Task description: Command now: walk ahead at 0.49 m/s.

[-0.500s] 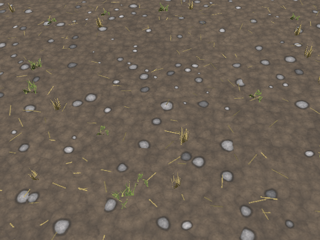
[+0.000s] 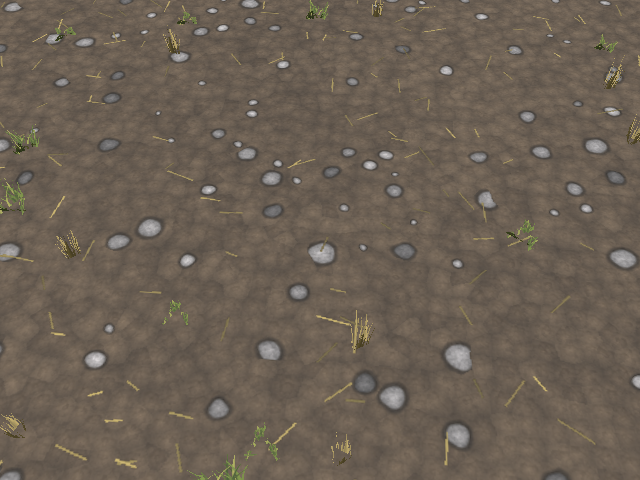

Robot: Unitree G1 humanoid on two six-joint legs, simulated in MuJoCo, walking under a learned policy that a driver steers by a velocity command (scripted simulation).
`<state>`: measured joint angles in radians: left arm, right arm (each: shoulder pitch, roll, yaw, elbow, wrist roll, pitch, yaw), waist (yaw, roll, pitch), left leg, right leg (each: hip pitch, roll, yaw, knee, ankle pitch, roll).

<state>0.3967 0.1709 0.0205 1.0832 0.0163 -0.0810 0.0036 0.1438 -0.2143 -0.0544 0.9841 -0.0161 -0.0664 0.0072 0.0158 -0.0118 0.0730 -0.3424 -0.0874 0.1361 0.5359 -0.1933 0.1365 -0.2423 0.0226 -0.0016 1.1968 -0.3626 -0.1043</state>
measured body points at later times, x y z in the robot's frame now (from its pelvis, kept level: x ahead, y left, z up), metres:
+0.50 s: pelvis +0.26 -0.04 +0.00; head +0.30 -0.05 +0.44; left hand +0.42 +0.18 -0.14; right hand +0.22 -0.28 -0.16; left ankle +0.13 +0.07 -0.62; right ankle +0.34 -0.09 -0.72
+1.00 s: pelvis +0.32 -0.01 +0.02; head +0.35 -0.02 +0.46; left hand +0.50 +0.22 -0.11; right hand +0.35 -0.31 -0.10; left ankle +0.38 +0.11 -0.70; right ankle +0.35 -0.09 -0.72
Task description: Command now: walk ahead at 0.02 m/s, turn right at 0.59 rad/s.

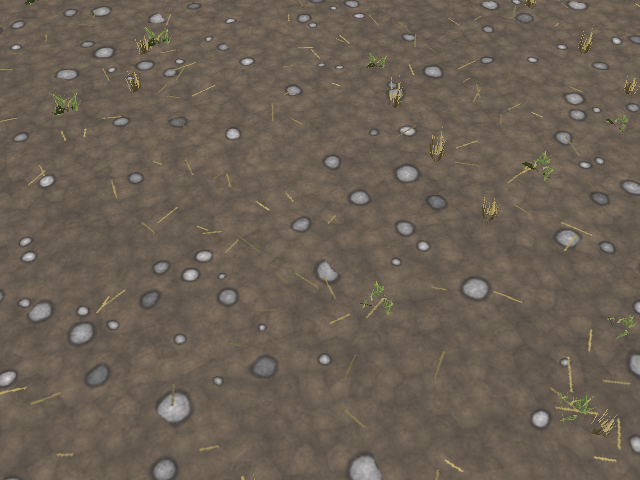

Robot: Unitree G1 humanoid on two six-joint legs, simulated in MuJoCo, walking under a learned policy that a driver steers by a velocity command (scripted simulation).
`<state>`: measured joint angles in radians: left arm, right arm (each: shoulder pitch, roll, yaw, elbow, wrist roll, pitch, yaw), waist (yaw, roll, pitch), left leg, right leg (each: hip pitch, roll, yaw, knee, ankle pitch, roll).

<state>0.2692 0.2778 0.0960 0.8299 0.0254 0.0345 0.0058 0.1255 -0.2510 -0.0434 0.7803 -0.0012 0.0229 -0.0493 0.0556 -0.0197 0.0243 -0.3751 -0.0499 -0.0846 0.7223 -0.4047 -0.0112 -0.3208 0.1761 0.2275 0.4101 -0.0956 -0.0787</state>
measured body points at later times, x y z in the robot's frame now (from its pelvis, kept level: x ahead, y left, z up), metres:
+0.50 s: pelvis +0.01 +0.02 +0.00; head +0.02 +0.03 +0.45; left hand +0.15 +0.26 -0.13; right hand +0.01 -0.25 -0.13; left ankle +0.00 +0.12 -0.74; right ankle -0.06 -0.06 -0.74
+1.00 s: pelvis +0.10 +0.04 +0.00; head +0.12 +0.05 +0.44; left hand +0.14 +0.28 -0.16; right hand +0.15 -0.22 -0.13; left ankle +0.17 +0.10 -0.74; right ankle -0.01 -0.07 -0.70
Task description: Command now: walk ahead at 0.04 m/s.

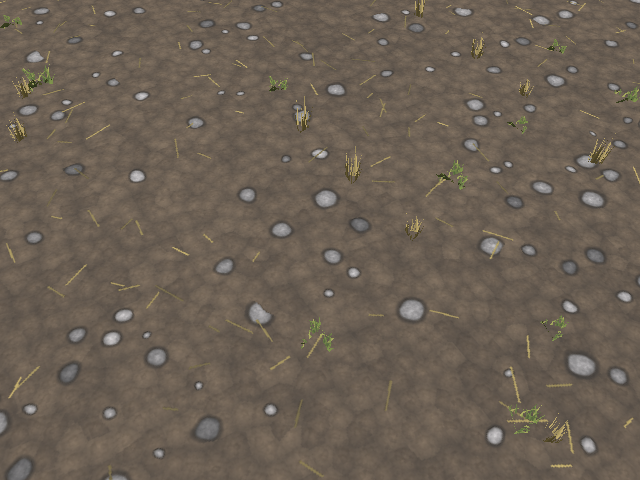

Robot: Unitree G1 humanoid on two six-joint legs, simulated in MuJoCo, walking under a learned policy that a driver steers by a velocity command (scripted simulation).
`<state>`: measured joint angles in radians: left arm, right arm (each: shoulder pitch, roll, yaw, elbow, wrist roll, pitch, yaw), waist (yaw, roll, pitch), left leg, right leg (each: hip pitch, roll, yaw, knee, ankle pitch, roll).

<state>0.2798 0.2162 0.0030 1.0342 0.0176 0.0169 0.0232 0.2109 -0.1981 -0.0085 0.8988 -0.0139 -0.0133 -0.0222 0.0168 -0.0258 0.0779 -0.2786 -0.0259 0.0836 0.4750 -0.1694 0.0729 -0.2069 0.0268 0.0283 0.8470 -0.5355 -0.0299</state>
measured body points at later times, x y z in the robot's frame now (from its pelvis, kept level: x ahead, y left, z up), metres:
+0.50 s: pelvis +0.04 -0.02 +0.01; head +0.04 -0.01 +0.46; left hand +0.03 +0.21 -0.15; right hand +0.04 -0.25 -0.15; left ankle +0.06 +0.07 -0.74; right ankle +0.00 -0.12 -0.74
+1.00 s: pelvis +0.16 +0.04 +0.01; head +0.19 +0.06 +0.46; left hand +0.20 +0.26 -0.16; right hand +0.14 -0.17 -0.14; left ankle +0.12 +0.10 -0.74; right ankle +0.18 -0.08 -0.71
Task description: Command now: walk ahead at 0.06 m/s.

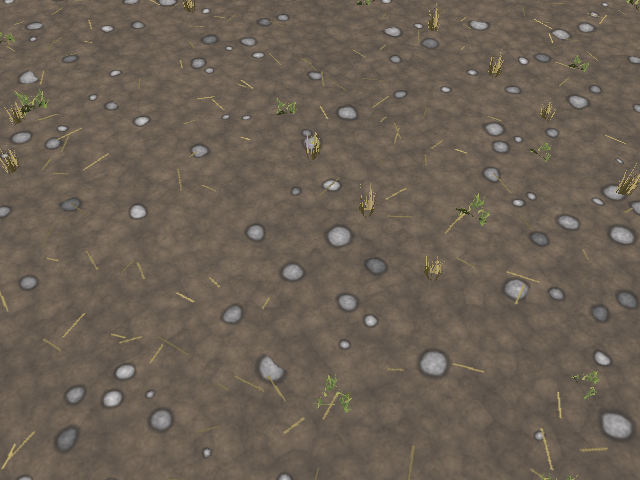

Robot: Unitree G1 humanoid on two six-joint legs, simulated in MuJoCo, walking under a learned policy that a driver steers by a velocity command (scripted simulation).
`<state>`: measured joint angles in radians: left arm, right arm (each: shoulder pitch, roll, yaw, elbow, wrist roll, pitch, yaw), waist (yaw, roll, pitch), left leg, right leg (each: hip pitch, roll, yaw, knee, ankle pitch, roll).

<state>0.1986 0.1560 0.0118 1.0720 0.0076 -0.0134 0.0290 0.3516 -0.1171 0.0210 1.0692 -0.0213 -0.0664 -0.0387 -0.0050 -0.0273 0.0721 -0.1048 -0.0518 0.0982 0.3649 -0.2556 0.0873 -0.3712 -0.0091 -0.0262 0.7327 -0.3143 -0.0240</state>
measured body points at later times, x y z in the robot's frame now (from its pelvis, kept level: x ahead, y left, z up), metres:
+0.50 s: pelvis +0.05 -0.01 +0.00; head +0.06 -0.01 +0.45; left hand +0.04 +0.20 -0.17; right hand +0.01 -0.22 -0.16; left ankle -0.04 +0.06 -0.74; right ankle +0.06 -0.11 -0.74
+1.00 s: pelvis +0.12 -0.04 -0.01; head +0.14 -0.06 +0.43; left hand +0.21 +0.20 -0.15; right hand -0.04 -0.25 -0.16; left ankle -0.04 +0.06 -0.74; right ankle +0.21 -0.14 -0.73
